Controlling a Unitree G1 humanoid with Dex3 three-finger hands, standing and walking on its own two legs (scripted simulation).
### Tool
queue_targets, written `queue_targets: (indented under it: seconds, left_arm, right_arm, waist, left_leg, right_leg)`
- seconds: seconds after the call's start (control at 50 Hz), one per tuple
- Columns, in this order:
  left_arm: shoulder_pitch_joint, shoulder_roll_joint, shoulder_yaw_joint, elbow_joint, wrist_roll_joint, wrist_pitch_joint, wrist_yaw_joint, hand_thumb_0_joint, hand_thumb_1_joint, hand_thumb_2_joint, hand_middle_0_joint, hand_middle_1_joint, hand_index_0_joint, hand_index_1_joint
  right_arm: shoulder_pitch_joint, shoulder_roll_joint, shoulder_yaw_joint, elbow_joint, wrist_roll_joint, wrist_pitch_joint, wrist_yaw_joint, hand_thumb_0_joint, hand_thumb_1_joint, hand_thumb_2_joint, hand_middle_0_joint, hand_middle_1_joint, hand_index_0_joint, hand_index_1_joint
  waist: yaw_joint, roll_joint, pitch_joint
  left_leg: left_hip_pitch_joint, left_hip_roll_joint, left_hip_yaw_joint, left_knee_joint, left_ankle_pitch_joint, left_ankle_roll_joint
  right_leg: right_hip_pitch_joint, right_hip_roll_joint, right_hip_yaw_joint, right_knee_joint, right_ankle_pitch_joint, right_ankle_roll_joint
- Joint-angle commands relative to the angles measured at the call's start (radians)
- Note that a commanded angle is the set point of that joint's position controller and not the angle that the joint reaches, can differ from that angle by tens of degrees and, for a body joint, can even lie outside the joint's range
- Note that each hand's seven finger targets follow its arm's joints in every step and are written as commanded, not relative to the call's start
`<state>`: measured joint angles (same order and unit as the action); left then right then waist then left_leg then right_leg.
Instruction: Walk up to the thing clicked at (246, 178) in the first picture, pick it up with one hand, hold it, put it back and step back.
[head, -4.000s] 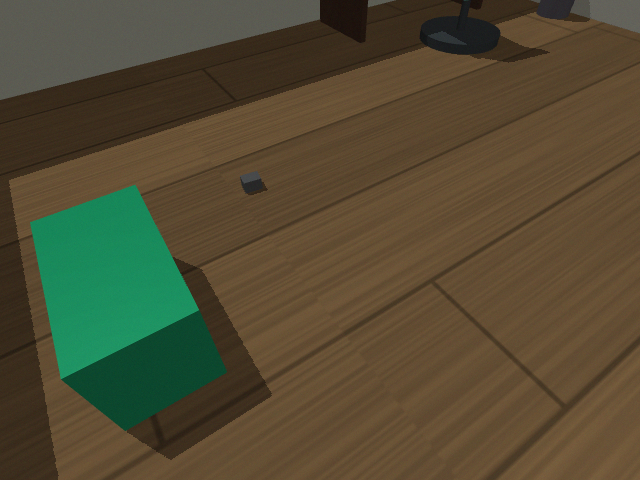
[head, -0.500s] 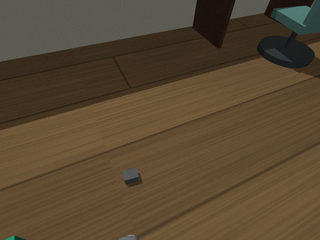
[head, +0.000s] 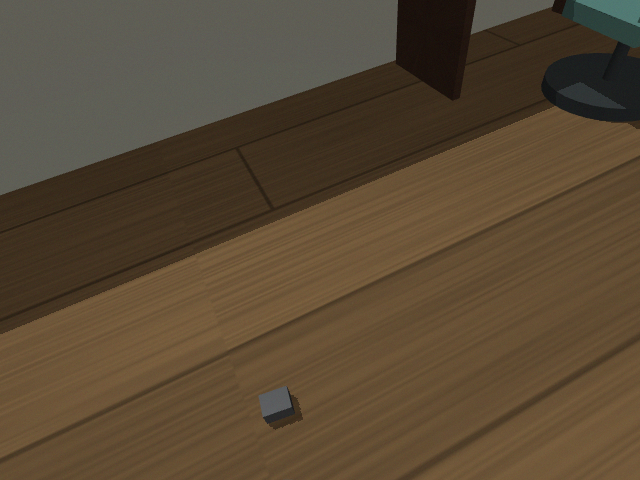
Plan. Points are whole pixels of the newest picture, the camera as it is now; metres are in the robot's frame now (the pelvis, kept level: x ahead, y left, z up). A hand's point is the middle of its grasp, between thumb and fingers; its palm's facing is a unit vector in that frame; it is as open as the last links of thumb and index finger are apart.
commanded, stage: walk up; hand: left
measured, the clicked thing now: (276, 404) +0.46 +0.26 -0.73
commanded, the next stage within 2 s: none
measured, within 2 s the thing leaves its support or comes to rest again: neither
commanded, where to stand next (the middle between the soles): +0.13 +0.05 m, yaw +1 degrees
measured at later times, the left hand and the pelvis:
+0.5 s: hand out of the picture +0.08 +0.30 -0.16, palm faces +0.03 -0.94 -0.35, open 7.4 cm; pelvis +0.01 +0.04 +0.00, yaw +3 degrees
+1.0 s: hand out of the picture +0.07 +0.30 -0.13, palm faces +0.02 -0.93 -0.36, open 7.4 cm; pelvis +0.04 +0.03 +0.02, yaw +2 degrees
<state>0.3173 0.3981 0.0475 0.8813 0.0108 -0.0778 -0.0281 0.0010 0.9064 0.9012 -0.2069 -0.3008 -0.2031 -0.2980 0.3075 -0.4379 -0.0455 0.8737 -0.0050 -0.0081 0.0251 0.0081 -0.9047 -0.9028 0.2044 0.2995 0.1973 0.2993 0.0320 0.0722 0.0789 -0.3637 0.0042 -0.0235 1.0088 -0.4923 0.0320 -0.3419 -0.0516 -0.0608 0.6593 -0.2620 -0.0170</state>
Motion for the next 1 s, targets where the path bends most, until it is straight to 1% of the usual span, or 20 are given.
queue_targets:
  seconds: [0.0,0.06,0.14,0.18,0.22,0.26,0.28,0.3,0.32,0.34,0.36,0.4,0.46,0.5,0.54,0.58,0.68,0.74,0.88,0.98]
  left_arm:
    - [0.040,0.282,0.068,-0.056,-0.011,-0.025,0.046,0.000,0.900,0.900,-0.200,-0.300,-0.200,-0.300]
    - [0.021,0.257,0.057,-0.070,-0.003,-0.024,0.058,0.000,0.900,0.900,-0.200,-0.300,-0.200,-0.300]
    - [-0.019,0.259,0.057,-0.091,0.008,-0.017,0.063,0.000,0.900,0.900,-0.200,-0.300,-0.200,-0.300]
    - [-0.052,0.263,0.053,-0.091,0.001,-0.009,0.062,0.000,0.900,0.900,-0.200,-0.300,-0.200,-0.300]
    - [-0.075,0.271,0.051,-0.085,-0.006,0.005,0.060,0.000,0.900,0.900,-0.200,-0.300,-0.200,-0.300]
    - [-0.087,0.251,0.036,-0.077,-0.011,0.017,0.060,0.000,0.900,0.900,-0.200,-0.300,-0.200,-0.300]
    - [-0.087,0.222,0.025,-0.076,-0.013,0.024,0.058,0.000,0.900,0.900,-0.200,-0.300,-0.200,-0.300]
    - [-0.061,0.167,0.009,-0.074,-0.021,0.033,0.055,0.000,0.900,0.900,-0.200,-0.300,-0.200,-0.300]
    - [-0.057,0.174,0.009,-0.052,-0.028,0.046,0.062,0.000,0.900,0.900,-0.200,-0.300,-0.200,-0.300]
    - [-0.066,0.211,0.017,-0.013,-0.019,0.047,0.066,0.000,0.900,0.900,-0.200,-0.300,-0.200,-0.300]
    - [-0.083,0.227,0.022,-0.005,-0.013,0.044,0.061,0.000,0.900,0.900,-0.200,-0.300,-0.200,-0.300]
    - [-0.069,0.190,0.018,0.035,-0.018,0.039,0.052,0.000,0.900,0.900,-0.200,-0.300,-0.200,-0.300]
    - [-0.044,0.185,0.015,0.080,-0.009,0.027,0.061,0.000,0.900,0.900,-0.200,-0.300,-0.200,-0.300]
    - [-0.138,0.219,0.013,0.073,0.002,0.025,0.055,0.000,0.900,0.900,-0.200,-0.300,-0.200,-0.300]
    - [-0.199,0.210,0.001,0.076,0.000,0.030,0.043,0.000,0.900,0.900,-0.200,-0.300,-0.200,-0.300]
    - [-0.171,0.189,-0.006,0.108,-0.005,0.031,0.037,0.000,0.900,0.900,-0.200,-0.300,-0.200,-0.300]
    - [-0.178,0.199,-0.005,0.149,-0.002,0.012,0.034,0.000,0.900,0.900,-0.200,-0.300,-0.200,-0.300]
    - [-0.208,0.198,-0.009,0.157,-0.004,0.013,0.033,0.000,0.900,0.900,-0.200,-0.300,-0.200,-0.300]
    - [-0.216,0.190,-0.012,0.187,-0.003,0.009,0.038,0.000,0.900,0.900,-0.200,-0.300,-0.200,-0.300]
    - [-0.230,0.185,-0.011,0.199,-0.007,0.018,0.043,0.000,0.900,0.900,-0.200,-0.300,-0.200,-0.300]
  right_arm:
    - [0.051,-0.159,-0.054,-0.049,0.011,-0.014,-0.018,0.000,-0.900,-0.900,0.200,0.300,0.200,0.300]
    - [0.031,-0.136,-0.052,-0.045,0.004,0.007,-0.016,0.000,-0.900,-0.900,0.200,0.300,0.200,0.300]
    - [-0.034,-0.117,-0.050,-0.048,-0.002,0.015,-0.018,0.000,-0.900,-0.900,0.200,0.300,0.200,0.300]
    - [-0.049,-0.121,-0.052,-0.037,-0.003,0.009,-0.017,0.000,-0.900,-0.900,0.200,0.300,0.200,0.300]
    - [-0.050,-0.117,-0.053,-0.022,-0.003,0.006,-0.016,0.000,-0.900,-0.900,0.200,0.300,0.200,0.300]
    - [-0.043,-0.136,-0.060,-0.001,-0.008,-0.005,-0.020,0.000,-0.900,-0.900,0.200,0.300,0.200,0.300]
    - [-0.030,-0.166,-0.068,0.006,-0.016,-0.012,-0.025,0.000,-0.900,-0.900,0.200,0.300,0.200,0.300]
    - [-0.067,-0.227,-0.077,-0.004,-0.027,-0.018,-0.027,0.000,-0.900,-0.900,0.200,0.300,0.200,0.300]
    - [-0.125,-0.259,-0.073,-0.021,-0.010,-0.020,-0.026,0.000,-0.900,-0.900,0.200,0.300,0.200,0.300]
    - [-0.162,-0.258,-0.073,-0.006,-0.005,-0.015,-0.022,0.000,-0.900,-0.900,0.200,0.300,0.200,0.300]
    - [-0.180,-0.228,-0.064,-0.010,-0.009,-0.009,-0.022,0.000,-0.900,-0.900,0.200,0.300,0.200,0.300]
    - [-0.212,-0.176,-0.036,-0.003,-0.013,-0.010,-0.024,0.000,-0.900,-0.900,0.200,0.300,0.200,0.300]
    - [-0.253,-0.155,-0.022,0.010,0.004,-0.005,-0.019,0.000,-0.900,-0.900,0.200,0.300,0.200,0.300]
    - [-0.233,-0.136,-0.013,0.030,0.007,-0.002,-0.016,0.000,-0.900,-0.900,0.200,0.300,0.200,0.300]
    - [-0.244,-0.160,-0.017,0.061,-0.002,0.000,-0.016,0.000,-0.900,-0.900,0.200,0.300,0.200,0.300]
    - [-0.293,-0.175,-0.018,0.068,-0.008,-0.001,-0.012,0.000,-0.900,-0.900,0.200,0.300,0.200,0.300]
    - [-0.278,-0.143,-0.006,0.107,-0.003,-0.010,-0.006,0.000,-0.900,-0.900,0.200,0.300,0.200,0.300]
    - [-0.269,-0.144,-0.009,0.132,-0.001,-0.011,-0.006,0.000,-0.900,-0.900,0.200,0.300,0.200,0.300]
    - [-0.276,-0.127,-0.005,0.167,0.002,-0.014,-0.009,0.000,-0.900,-0.900,0.200,0.300,0.200,0.300]
    - [-0.267,-0.127,-0.009,0.192,0.002,-0.013,-0.014,0.000,-0.900,-0.900,0.200,0.300,0.200,0.300]
  waist:
    - [-0.014,-0.242,-0.050]
    - [-0.017,-0.218,-0.093]
    - [-0.008,-0.240,-0.091]
    - [-0.011,-0.240,-0.099]
    - [-0.024,-0.231,-0.109]
    - [-0.041,-0.193,-0.120]
    - [-0.052,-0.113,-0.133]
    - [-0.022,0.078,-0.148]
    - [-0.018,0.134,-0.135]
    - [-0.019,0.142,-0.113]
    - [-0.020,0.103,-0.095]
    - [-0.005,0.129,-0.097]
    - [0.015,0.104,-0.141]
    - [-0.023,0.029,-0.106]
    - [-0.038,0.012,-0.029]
    - [-0.017,0.033,0.008]
    - [-0.027,-0.046,-0.047]
    - [-0.036,-0.052,-0.055]
    - [-0.035,-0.102,-0.099]
    - [-0.032,-0.085,-0.134]
  left_leg:
    - [-0.189,0.027,-0.085,0.057,0.072,-0.004]
    - [-0.126,0.015,-0.085,-0.004,0.122,-0.021]
    - [-0.054,0.037,-0.046,-0.181,0.161,-0.031]
    - [0.016,0.032,0.008,-0.234,0.170,-0.032]
    - [0.072,0.014,0.042,-0.323,0.218,-0.021]
    - [0.177,0.002,0.034,-0.454,0.322,0.005]
    - [0.208,0.055,-0.049,-0.534,0.338,0.027]
    - [0.223,0.228,-0.310,-0.595,0.377,0.084]
    - [0.139,0.319,-0.405,-0.634,0.297,0.185]
    - [0.033,0.327,-0.416,-0.650,0.196,0.226]
    - [0.007,0.267,-0.335,-0.633,0.194,0.201]
    - [0.020,0.177,-0.200,-0.582,0.287,0.123]
    - [0.041,0.156,-0.143,-0.498,0.358,0.072]
    - [0.019,0.122,-0.140,-0.573,0.122,0.031]
    - [0.024,0.132,-0.172,-0.649,-0.085,0.027]
    - [-0.008,0.147,-0.194,-0.690,-0.157,0.031]
    - [0.107,0.111,-0.125,-0.630,0.068,0.015]
    - [0.139,0.109,-0.120,-0.662,0.062,0.009]
    - [0.206,0.104,-0.070,-0.650,0.312,0.002]
    - [0.244,0.119,-0.061,-0.663,0.429,0.000]
  right_leg:
    - [0.210,-0.236,0.285,-0.283,0.418,-0.131]
    - [0.195,-0.208,0.168,-0.235,0.571,-0.154]
    - [0.143,-0.253,0.141,-0.212,0.595,-0.183]
    - [0.105,-0.251,0.119,-0.163,0.613,-0.181]
    - [0.081,-0.240,0.111,-0.106,0.540,-0.167]
    - [-0.003,-0.207,0.113,-0.031,0.361,-0.126]
    - [-0.033,-0.170,0.088,0.026,0.233,-0.087]
    - [-0.117,-0.057,0.022,0.136,0.012,-0.022]
    - [-0.080,0.023,0.005,0.169,-0.302,-0.008]
    - [0.002,-0.012,0.051,0.200,-0.300,-0.007]
    - [0.030,-0.010,0.060,0.145,-0.310,-0.008]
    - [0.055,0.009,0.036,0.042,-0.182,-0.006]
    - [0.182,0.006,0.040,-0.167,0.035,-0.007]
    - [0.127,-0.044,0.144,-0.187,-0.083,-0.028]
    - [0.036,-0.036,0.131,-0.210,-0.221,-0.028]
    - [0.043,-0.009,0.099,-0.222,-0.199,-0.022]
    - [0.061,-0.058,0.175,-0.329,-0.136,-0.032]
    - [0.045,-0.061,0.178,-0.350,-0.153,-0.022]
    - [0.137,-0.084,0.163,-0.362,0.100,-0.009]
    - [0.196,-0.081,0.134,-0.344,0.187,-0.003]
